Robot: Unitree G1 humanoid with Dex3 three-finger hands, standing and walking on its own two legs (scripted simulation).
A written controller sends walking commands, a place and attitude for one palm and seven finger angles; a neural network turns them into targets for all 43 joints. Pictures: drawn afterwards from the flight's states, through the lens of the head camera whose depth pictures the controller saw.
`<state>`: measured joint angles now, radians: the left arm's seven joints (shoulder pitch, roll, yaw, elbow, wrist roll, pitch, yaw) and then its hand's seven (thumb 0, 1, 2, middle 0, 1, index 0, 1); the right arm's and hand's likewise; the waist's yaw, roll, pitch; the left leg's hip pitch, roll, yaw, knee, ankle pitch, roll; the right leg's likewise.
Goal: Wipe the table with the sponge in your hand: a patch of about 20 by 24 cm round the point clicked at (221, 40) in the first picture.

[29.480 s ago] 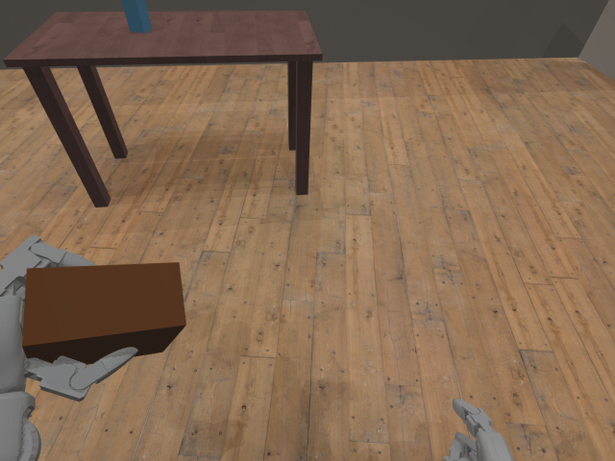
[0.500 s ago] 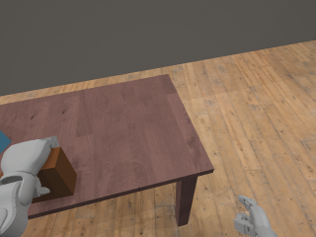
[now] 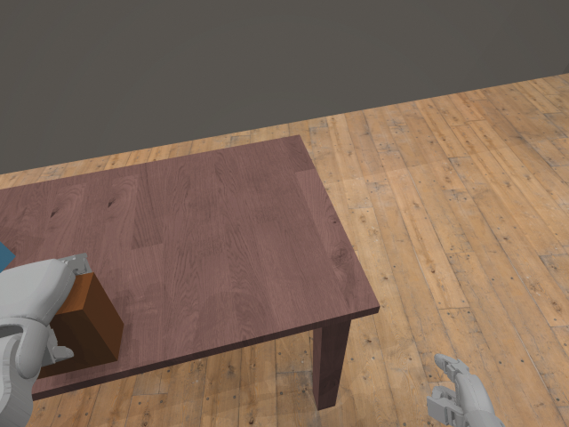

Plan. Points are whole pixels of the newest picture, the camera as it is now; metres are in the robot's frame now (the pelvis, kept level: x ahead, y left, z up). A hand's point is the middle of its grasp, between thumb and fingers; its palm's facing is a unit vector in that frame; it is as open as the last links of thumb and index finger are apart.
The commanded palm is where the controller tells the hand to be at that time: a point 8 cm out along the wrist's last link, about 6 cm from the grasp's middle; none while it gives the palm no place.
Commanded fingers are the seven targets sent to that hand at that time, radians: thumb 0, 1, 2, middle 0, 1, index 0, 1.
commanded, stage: move the sponge above the wiping area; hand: left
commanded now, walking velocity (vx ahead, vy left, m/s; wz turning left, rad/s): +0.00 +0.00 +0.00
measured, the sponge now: (68, 335) +0.20 +0.35 +0.02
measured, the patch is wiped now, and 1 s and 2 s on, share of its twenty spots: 0.00 0.00 0.00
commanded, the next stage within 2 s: lower the sponge onto the table in 0.36 s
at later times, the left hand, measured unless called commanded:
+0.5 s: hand (62, 308) +0.22 +0.34 +0.07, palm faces -0.10 -0.04 -0.99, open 10.4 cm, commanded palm +0.20 +0.35 +0.13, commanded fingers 0.00 0.10 1.30 -1.20 -1.60 -1.20 -1.60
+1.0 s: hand (66, 305) +0.23 +0.34 +0.06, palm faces -0.07 -0.04 -1.00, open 10.4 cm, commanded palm +0.20 +0.35 +0.12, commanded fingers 0.00 0.10 1.30 -1.20 -1.60 -1.20 -1.60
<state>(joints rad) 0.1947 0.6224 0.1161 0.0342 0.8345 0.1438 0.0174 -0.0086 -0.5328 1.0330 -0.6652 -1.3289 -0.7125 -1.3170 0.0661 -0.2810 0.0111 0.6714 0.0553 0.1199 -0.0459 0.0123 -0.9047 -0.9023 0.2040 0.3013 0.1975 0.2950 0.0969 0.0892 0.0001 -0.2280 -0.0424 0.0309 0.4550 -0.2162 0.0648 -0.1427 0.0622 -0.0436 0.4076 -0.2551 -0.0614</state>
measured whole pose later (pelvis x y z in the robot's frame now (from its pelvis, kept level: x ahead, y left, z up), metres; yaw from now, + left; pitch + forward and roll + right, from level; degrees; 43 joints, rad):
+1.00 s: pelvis +0.00 +0.01 +0.00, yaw +0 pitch +0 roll -1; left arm 0.15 0.60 0.11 0.08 0.86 0.08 0.06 -0.01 -0.53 1.03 -0.67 -1.33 -0.71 -1.31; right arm 0.07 -0.26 0.01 0.67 0.05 0.11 -0.04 0.01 -0.90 -0.90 0.20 0.30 0.20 0.30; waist 0.09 0.08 -0.01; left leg -0.25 -0.04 0.04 0.47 -0.22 0.07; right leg -0.17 0.06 -0.04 0.42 -0.26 -0.06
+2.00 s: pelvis +0.00 +0.00 -0.01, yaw +0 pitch +2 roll -1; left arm 0.12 0.55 0.08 0.23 0.91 0.08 0.14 0.00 -0.53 1.03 -0.67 -1.32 -0.71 -1.31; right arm 0.10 -0.27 -0.01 0.69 0.06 0.11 -0.04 0.01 -0.90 -0.90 0.20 0.30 0.20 0.29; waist 0.09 0.07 -0.04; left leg -0.33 -0.04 0.02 0.53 -0.24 0.06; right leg -0.24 0.07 -0.05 0.48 -0.28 -0.07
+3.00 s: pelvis -0.03 -0.02 -0.03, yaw +0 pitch +11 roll -2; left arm -0.45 0.75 0.16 0.93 1.00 -0.13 0.16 0.01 -0.55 1.04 -0.69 -1.30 -0.74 -1.30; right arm 0.25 -0.30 -0.02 0.70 0.09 0.13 -0.03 0.01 -0.91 -0.90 0.20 0.30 0.20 0.29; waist 0.01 0.06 -0.10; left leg -0.66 0.00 0.00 0.75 -0.29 0.05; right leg -0.56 0.10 -0.09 0.68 -0.32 -0.09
